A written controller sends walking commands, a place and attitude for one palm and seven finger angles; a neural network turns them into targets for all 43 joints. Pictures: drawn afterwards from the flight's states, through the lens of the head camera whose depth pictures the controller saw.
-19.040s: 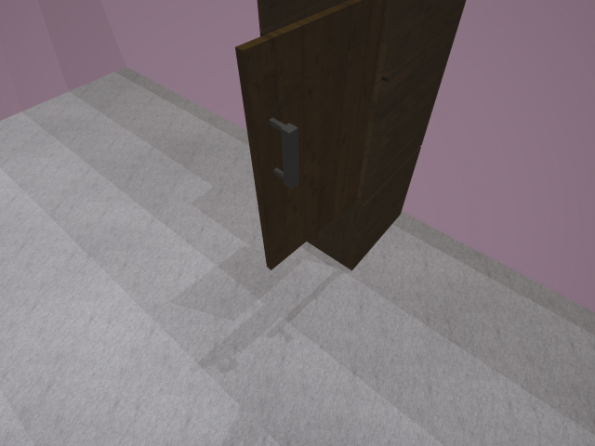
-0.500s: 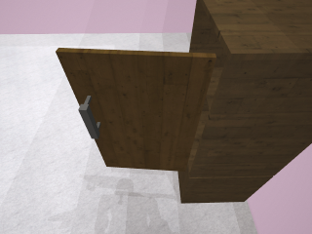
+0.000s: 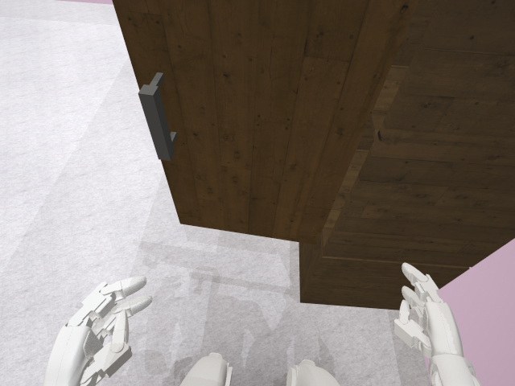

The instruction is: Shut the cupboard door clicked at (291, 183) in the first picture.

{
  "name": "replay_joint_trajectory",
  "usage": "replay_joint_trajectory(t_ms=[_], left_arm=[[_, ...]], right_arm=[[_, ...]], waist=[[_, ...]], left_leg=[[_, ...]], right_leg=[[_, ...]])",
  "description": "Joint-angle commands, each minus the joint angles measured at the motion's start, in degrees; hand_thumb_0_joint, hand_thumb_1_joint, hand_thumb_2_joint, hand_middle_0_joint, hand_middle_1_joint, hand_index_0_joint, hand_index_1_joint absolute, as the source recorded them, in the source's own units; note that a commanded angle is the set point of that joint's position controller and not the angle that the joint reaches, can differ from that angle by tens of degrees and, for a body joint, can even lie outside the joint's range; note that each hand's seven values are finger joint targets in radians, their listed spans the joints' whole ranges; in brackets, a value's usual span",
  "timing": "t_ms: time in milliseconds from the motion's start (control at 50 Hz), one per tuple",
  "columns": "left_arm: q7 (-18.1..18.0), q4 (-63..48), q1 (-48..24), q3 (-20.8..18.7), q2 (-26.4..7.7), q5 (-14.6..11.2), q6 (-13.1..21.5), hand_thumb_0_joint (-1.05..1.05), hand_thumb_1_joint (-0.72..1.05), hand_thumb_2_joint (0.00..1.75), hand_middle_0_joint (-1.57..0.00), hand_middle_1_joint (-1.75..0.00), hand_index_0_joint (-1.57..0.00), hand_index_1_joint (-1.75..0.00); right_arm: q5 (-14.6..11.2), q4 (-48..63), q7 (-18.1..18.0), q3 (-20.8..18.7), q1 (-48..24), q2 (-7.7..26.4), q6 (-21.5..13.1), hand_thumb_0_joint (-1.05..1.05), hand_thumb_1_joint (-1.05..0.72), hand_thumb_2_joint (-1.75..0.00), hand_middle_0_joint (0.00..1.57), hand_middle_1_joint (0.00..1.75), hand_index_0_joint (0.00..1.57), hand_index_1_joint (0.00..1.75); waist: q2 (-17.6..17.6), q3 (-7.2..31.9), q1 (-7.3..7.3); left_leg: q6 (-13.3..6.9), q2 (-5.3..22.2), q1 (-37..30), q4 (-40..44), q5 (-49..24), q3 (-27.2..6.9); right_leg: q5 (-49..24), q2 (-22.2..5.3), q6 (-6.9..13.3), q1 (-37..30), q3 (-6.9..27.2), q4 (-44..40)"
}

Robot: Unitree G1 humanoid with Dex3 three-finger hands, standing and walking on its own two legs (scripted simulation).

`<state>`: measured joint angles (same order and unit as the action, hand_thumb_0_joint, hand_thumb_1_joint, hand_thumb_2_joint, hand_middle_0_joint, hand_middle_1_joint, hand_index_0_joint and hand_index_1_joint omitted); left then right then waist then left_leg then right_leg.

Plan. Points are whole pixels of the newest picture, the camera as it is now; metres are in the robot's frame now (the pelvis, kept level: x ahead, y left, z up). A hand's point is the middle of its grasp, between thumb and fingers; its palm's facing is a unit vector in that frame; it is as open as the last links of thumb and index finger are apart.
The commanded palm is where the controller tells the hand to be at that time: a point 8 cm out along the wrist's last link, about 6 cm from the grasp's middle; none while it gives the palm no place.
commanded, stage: raise the hand and make a fist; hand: left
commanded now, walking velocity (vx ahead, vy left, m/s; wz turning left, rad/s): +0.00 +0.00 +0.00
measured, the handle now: (162, 118) +0.48 +0.22 +0.13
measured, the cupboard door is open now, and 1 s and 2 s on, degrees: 85 85 85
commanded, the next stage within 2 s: bring the fist close to the handle in 1.42 s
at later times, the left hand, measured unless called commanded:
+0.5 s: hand (118, 277) +0.23 +0.21 +0.09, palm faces +0.00 -1.00 -0.06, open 3.6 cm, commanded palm +0.20 +0.26 +0.09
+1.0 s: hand (112, 241) +0.26 +0.22 +0.12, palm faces -0.02 -1.00 -0.07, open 3.1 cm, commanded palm +0.24 +0.27 +0.13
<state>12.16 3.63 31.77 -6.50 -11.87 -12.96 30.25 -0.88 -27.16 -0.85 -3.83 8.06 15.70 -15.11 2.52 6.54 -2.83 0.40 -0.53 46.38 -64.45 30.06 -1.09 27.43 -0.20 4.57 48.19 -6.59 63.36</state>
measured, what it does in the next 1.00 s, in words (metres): stands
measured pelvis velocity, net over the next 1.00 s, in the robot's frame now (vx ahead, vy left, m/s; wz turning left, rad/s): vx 0.04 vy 0.03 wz -0.01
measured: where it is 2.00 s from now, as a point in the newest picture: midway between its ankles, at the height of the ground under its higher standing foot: outside the picture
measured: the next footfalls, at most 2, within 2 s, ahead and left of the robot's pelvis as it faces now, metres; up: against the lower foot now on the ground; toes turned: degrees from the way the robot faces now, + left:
none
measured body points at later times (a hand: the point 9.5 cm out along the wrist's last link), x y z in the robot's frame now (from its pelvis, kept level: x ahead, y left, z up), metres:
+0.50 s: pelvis +0.02 +0.03 +0.01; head +0.07 +0.03 +0.46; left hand +0.22 +0.26 +0.10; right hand +0.16 -0.22 -0.07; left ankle +0.02 +0.12 -0.66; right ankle +0.04 -0.07 -0.66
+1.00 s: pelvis +0.04 +0.03 +0.04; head +0.07 +0.03 +0.49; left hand +0.25 +0.27 +0.13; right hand +0.21 -0.19 -0.03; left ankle +0.02 +0.12 -0.66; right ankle +0.04 -0.07 -0.66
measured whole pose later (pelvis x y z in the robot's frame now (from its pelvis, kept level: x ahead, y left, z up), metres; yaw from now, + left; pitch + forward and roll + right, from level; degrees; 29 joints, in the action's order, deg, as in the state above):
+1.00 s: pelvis +0.04 +0.03 +0.04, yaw -1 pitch +8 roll -1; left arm 13.5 -8.6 21.8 -9.3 -15.9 -16.4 11.5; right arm -2.3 -27.7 -3.8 3.2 15.9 12.9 -11.5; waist -1.7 5.5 -1.2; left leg -1.8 -1.0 31.9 -51.4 27.6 -0.2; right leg 23.9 0.1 1.8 33.2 -5.2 49.0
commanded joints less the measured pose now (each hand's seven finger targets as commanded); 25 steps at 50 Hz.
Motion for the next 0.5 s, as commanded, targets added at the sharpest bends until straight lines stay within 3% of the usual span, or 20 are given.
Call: replay_joint_trajectory(t_ms=[0, 20, 60, 120, 140, 180, 200, 240, 280, 300, 360, 400, 440, 480], left_arm=[[0.51, -29.28, -18.63, 4.49, -3.04, -1.98, 12.18, 0.00, 0.90, 0.90, -0.66, -0.80, -0.66, -0.80], [1.83, -27.29, -18.40, 5.56, -3.04, -2.03, 11.09, 0.00, 0.90, 0.90, -0.68, -0.82, -0.68, -0.82], [4.82, -18.77, -16.01, 5.60, -4.40, -1.79, 5.21, 0.00, 0.90, 0.90, -0.71, -0.86, -0.71, -0.86], [7.28, -10.80, -8.55, 1.57, -7.63, -1.19, -8.38, 0.00, 0.90, 0.90, -0.77, -0.92, -0.77, -0.92], [7.29, -9.42, -6.09, -1.77, -9.71, -1.50, -12.81, 0.00, 0.90, 0.90, -0.79, -0.94, -0.79, -0.94], [5.22, -16.69, -5.33, -6.32, -10.61, -3.62, -18.00, 0.00, 0.90, 0.90, -0.82, -0.98, -0.82, -0.98], [3.02, -20.19, -5.14, -8.30, -9.94, -4.58, -18.60, 0.00, 0.90, 0.90, -0.84, -1.00, -0.84, -1.00], [-2.22, -25.46, -4.84, -12.00, -9.71, -6.07, -16.50, 0.00, 0.90, 0.90, -0.88, -1.04, -0.88, -1.04], [-5.46, -28.36, -4.11, -10.72, -7.64, -5.49, -11.49, 0.00, 0.90, 0.90, -0.92, -1.08, -0.92, -1.08], [-6.09, -27.73, -3.81, -8.76, -6.30, -4.57, -8.93, 0.00, 0.90, 0.90, -0.93, -1.10, -0.93, -1.10], [-4.31, -26.27, -7.03, -1.29, -4.22, -1.28, -2.76, 0.00, 0.90, 0.90, -0.99, -1.16, -0.99, -1.16], [-1.03, -22.93, -6.58, 2.93, -2.31, -1.13, -2.47, 0.00, 0.90, 0.90, -1.02, -1.20, -1.02, -1.20], [2.29, -20.50, -6.25, 3.26, -3.50, -1.65, -4.75, 0.00, 0.90, 0.90, -1.06, -1.24, -1.06, -1.24], [3.60, -22.71, -6.64, -1.01, -7.95, -2.18, -7.13, 0.00, 0.90, 0.90, -1.10, -1.28, -1.10, -1.28]], right_arm=[[-0.26, 4.76, -1.27, 0.33, 2.20, 4.83, -3.87, 0.00, -0.90, -0.90, 0.20, 0.30, 0.20, 0.30], [-0.42, 4.53, -1.62, 0.57, 2.34, 5.35, -3.99, 0.00, -0.90, -0.90, 0.20, 0.30, 0.20, 0.30], [-1.17, 4.42, -2.49, 1.17, 2.97, 6.06, -3.34, 0.00, -0.90, -0.90, 0.20, 0.30, 0.20, 0.30], [-2.87, 7.28, -3.19, 1.22, 2.52, 6.22, -0.81, 0.00, -0.90, -0.90, 0.20, 0.30, 0.20, 0.30], [-3.11, 8.39, -3.35, 1.26, 1.33, 6.04, 0.24, 0.00, -0.90, -0.90, 0.20, 0.30, 0.20, 0.30], [-3.08, 11.13, -3.44, 1.58, 0.14, 4.65, 1.79, 0.00, -0.90, -0.90, 0.20, 0.30, 0.20, 0.30], [-2.76, 11.33, -3.55, 1.76, -0.26, 3.72, 2.11, 0.00, -0.90, -0.90, 0.20, 0.30, 0.20, 0.30], [-1.86, 10.51, -3.56, 2.19, -0.20, 2.15, 2.12, 0.00, -0.90, -0.90, 0.20, 0.30, 0.20, 0.30], [-1.28, 9.11, -3.06, 1.95, 2.36, 1.66, 1.19, 0.00, -0.90, -0.90, 0.20, 0.30, 0.20, 0.30], [-0.88, 8.37, -2.63, 1.94, 3.09, 1.74, 0.75, 0.00, -0.90, -0.90, 0.20, 0.30, 0.20, 0.30], [-0.07, 6.46, -1.63, 1.77, 4.55, 3.60, -0.65, 0.00, -0.90, -0.90, 0.20, 0.30, 0.20, 0.30], [-0.46, 6.29, -1.58, 1.45, 5.45, 5.00, -1.24, 0.00, -0.90, -0.90, 0.20, 0.30, 0.20, 0.30], [-1.16, 7.04, -2.08, 1.17, 5.46, 6.23, -1.53, 0.00, -0.90, -0.90, 0.20, 0.30, 0.20, 0.30], [-1.80, 8.03, -2.76, 0.72, 5.86, 6.64, -1.52, 0.00, -0.90, -0.90, 0.20, 0.30, 0.20, 0.30]], waist=[[-6.85, 11.43, 7.70], [-6.36, 10.11, 8.27], [-2.99, 5.46, 8.75], [2.44, 5.65, 4.86], [1.17, 7.39, 2.22], [0.98, 12.53, -0.37], [1.03, 13.81, -1.14], [-0.90, 14.89, -2.37], [-2.18, 14.63, -1.66], [-2.81, 12.90, -0.81], [-6.34, 9.22, 3.07], [-5.39, 6.60, 5.11], [-2.94, 5.71, 5.51], [-2.61, 9.55, 3.88]], left_leg=[[-2.87, 0.00, -3.34, 4.61, -6.95, -1.38], [-2.94, 0.11, -1.96, 4.27, -5.80, -1.62], [-3.01, 0.09, 1.12, 4.84, -3.41, -1.87], [-2.90, -0.35, 3.11, 8.49, -1.87, -0.76], [-2.84, -0.90, 2.18, 9.88, -3.47, -0.40], [-2.44, -1.62, -0.88, 12.24, -6.95, -0.03], [-2.22, -1.51, -2.45, 12.90, -9.60, -0.11], [-1.73, -0.87, -4.94, 14.10, -13.92, -1.02], [-1.27, -0.29, -7.34, 15.13, -19.26, -1.50], [-1.13, -0.21, -7.00, 14.98, -19.95, -1.41], [-1.21, 0.27, -7.62, 13.07, -19.77, -1.84], [-1.26, 0.46, -7.21, 13.19, -14.82, -2.45], [-1.72, 0.26, -6.57, 13.99, -11.45, -2.84], [-1.79, -0.07, -7.85, 15.42, -11.45, -2.55]], right_leg=[[0.71, 0.13, -2.57, -4.27, 10.47, -12.13], [1.83, 0.22, -2.74, -3.92, 10.41, -12.52], [4.90, 0.01, -3.15, -4.15, 10.38, -14.51], [10.18, -1.23, -4.15, -10.40, 11.94, -19.07], [8.63, -1.40, -3.91, -14.08, 12.12, -19.22], [4.11, -1.97, -4.31, -19.94, 10.95, -19.15], [0.34, -1.74, -4.26, -21.78, 9.95, -18.47], [-7.48, -0.44, -3.54, -23.52, 7.12, -15.84], [-16.61, 0.41, -2.97, -22.02, 4.47, -12.97], [-17.56, 0.53, -2.99, -20.00, 3.94, -12.19], [-15.51, 0.62, -2.73, -12.10, 3.08, -10.32], [-10.17, 0.64, -2.89, -8.98, 3.01, -11.71], [-6.80, 0.51, -2.88, -9.93, 3.89, -14.04], [-6.18, 0.15, -2.94, -13.68, 4.66, -15.60]])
